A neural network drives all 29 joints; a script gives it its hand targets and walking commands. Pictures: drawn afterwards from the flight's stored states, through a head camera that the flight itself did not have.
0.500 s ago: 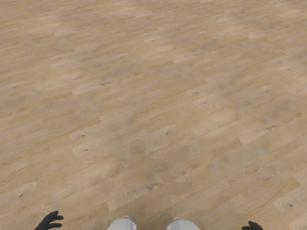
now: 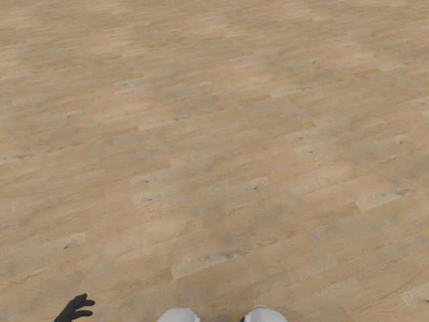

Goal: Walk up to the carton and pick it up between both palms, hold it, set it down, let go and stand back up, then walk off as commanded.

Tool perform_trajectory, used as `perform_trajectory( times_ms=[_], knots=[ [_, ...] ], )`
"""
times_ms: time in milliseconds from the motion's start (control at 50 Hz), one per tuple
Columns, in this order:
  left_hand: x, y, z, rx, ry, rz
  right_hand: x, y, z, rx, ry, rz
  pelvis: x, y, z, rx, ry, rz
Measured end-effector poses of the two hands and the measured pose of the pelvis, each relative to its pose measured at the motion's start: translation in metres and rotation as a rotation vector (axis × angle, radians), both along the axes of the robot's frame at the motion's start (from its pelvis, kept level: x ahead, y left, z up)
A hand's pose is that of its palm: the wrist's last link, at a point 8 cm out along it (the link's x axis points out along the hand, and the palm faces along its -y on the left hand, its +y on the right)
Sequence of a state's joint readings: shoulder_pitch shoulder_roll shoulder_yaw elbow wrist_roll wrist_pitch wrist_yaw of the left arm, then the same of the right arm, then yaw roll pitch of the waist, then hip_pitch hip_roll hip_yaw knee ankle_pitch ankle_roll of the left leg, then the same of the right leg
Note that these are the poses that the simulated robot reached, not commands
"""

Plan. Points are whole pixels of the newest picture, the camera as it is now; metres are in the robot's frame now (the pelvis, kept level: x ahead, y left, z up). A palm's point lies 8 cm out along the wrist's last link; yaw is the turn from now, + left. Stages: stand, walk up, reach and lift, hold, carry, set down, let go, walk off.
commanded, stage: walk up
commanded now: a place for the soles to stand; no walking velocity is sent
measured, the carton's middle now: out of the picture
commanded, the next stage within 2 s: none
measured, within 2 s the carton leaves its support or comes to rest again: neither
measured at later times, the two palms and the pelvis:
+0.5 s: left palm out of the picture +0.04 +0.30 -0.10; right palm out of the picture +0.02 -0.27 -0.12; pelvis -0.07 +0.01 -0.01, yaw +2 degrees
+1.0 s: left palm out of the picture -0.07 +0.20 -0.08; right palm out of the picture -0.14 -0.39 -0.12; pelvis -0.17 -0.10 -0.01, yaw +4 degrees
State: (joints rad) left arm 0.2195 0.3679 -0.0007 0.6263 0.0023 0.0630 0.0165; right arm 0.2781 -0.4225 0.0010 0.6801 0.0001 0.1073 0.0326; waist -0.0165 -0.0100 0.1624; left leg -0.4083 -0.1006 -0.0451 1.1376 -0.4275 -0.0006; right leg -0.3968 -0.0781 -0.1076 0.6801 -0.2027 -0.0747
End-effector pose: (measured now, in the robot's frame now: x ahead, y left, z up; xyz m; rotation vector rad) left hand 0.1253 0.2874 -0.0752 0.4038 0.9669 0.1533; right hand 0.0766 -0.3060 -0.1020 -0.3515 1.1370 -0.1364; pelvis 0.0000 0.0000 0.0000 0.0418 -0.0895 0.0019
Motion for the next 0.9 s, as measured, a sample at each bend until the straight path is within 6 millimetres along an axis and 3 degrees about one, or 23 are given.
perform_trajectory(
  times_ms=[140, 260, 360, 560, 700, 800, 900],
  knots=[
    [-0.031, 0.037, -0.035, -0.034, -0.017, 0.026, -0.035, 0.027, -0.004, -0.043, 0.011, 0.020, -0.027, 0.030, -0.023, -0.052, -0.046, 0.029],
    [-0.051, 0.043, -0.033, -0.043, 0.032, 0.040, -0.042, 0.053, 0.002, -0.006, -0.012, 0.007, -0.038, 0.036, -0.011, -0.058, -0.026, 0.032],
    [-0.065, 0.040, -0.031, -0.029, 0.071, 0.042, -0.044, 0.055, -0.001, 0.015, -0.012, 0.014, -0.048, 0.031, -0.008, -0.046, 0.017, 0.035],
    [-0.094, 0.002, -0.021, 0.027, 0.057, 0.036, -0.059, 0.021, -0.025, 0.067, -0.023, 0.010, -0.079, -0.012, -0.016, 0.010, 0.020, 0.036],
    [-0.134, -0.026, 0.015, 0.077, 0.040, 0.091, -0.068, -0.009, -0.025, 0.100, -0.032, 0.066, -0.106, -0.040, -0.001, 0.085, 0.018, 0.081],
    [-0.161, -0.040, 0.033, 0.097, 0.071, 0.100, -0.110, -0.033, -0.016, 0.096, 0.045, 0.076, -0.129, -0.055, 0.016, 0.085, 0.060, 0.086],
    [-0.177, -0.056, 0.022, 0.080, 0.061, 0.085, -0.177, -0.060, -0.013, 0.067, 0.140, 0.046, -0.151, -0.074, 0.011, 0.048, 0.056, 0.080]
  ],
)
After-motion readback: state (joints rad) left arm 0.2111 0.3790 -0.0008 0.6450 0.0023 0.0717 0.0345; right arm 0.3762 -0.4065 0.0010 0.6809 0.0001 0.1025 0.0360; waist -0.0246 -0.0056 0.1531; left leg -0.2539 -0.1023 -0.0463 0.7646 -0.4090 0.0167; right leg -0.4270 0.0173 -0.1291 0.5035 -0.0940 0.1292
